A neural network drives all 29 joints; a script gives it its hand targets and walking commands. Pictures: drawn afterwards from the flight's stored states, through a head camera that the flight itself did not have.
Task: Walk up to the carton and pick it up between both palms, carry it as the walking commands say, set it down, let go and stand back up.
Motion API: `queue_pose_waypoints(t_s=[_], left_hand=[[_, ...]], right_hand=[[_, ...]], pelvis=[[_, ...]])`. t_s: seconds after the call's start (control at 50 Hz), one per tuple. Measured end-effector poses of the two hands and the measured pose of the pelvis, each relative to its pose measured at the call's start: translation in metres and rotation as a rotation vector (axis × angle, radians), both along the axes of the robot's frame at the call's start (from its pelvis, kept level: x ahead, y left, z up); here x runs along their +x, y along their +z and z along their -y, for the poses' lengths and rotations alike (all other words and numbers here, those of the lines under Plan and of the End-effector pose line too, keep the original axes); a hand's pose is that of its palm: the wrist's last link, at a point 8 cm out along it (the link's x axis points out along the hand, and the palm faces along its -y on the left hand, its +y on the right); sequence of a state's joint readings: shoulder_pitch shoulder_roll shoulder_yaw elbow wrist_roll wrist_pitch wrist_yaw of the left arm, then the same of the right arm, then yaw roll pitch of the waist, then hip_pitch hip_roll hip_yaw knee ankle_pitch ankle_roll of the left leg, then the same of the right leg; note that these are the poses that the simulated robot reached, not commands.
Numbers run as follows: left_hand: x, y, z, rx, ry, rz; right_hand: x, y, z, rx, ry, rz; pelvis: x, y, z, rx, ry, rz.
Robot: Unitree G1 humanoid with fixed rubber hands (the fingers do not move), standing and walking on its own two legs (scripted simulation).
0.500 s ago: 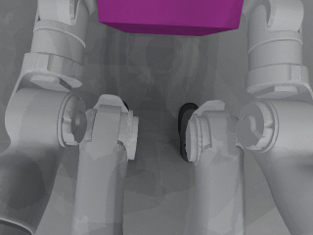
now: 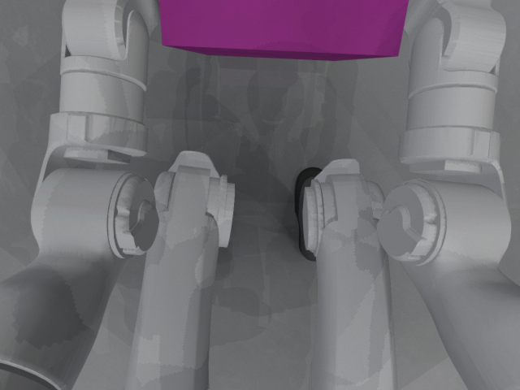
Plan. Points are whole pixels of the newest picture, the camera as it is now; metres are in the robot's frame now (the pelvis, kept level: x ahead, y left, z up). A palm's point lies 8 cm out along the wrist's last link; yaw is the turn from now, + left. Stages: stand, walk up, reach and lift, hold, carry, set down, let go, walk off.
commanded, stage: reach and lift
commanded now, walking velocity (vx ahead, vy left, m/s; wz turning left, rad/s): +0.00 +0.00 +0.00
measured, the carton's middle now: out of the picture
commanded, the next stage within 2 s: none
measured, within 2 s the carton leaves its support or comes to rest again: neither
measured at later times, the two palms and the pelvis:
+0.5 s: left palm out of the picture +0.53 +0.15 -0.06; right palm out of the picture +0.54 -0.14 -0.04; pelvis -0.02 +0.00 +0.05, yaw +0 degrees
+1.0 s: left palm out of the picture +0.51 +0.14 +0.01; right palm out of the picture +0.52 -0.15 +0.03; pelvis -0.02 +0.00 +0.10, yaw +0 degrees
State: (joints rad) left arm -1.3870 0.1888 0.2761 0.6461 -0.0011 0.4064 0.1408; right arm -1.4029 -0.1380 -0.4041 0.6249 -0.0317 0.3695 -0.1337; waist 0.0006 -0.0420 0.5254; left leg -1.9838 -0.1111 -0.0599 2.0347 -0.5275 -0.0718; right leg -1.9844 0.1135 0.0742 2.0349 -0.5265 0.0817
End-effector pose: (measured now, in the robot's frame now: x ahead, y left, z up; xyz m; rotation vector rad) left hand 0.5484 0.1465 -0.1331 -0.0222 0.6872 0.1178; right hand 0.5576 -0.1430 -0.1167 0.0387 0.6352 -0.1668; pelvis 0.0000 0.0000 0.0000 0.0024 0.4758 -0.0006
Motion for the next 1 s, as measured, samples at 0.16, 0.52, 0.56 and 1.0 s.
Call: queue_pose_waypoints(t_s=[0.16, 0.52, 0.56, 1.0], left_hand=[[-0.006, 0.024, 0.003, -0.007, 0.007, 0.008], [-0.021, 0.075, 0.001, -0.011, 0.017, 0.014], [-0.022, 0.082, 0.001, -0.010, 0.016, 0.015], [-0.038, 0.147, 0.003, -0.003, 0.006, 0.022]], right_hand=[[-0.005, 0.026, 0.002, 0.003, -0.006, 0.009], [-0.019, 0.076, 0.001, 0.006, -0.002, 0.015], [-0.021, 0.083, 0.001, 0.006, -0.001, 0.015], [-0.039, 0.146, 0.003, -0.001, -0.001, 0.022]], pelvis=[[-0.007, 0.015, 0.001, 0.004, -0.002, 0.017], [-0.016, 0.048, 0.000, 0.006, -0.001, 0.061], [-0.016, 0.052, 0.000, 0.005, -0.001, 0.067], [-0.016, 0.103, -0.002, 0.005, -0.001, 0.135]])
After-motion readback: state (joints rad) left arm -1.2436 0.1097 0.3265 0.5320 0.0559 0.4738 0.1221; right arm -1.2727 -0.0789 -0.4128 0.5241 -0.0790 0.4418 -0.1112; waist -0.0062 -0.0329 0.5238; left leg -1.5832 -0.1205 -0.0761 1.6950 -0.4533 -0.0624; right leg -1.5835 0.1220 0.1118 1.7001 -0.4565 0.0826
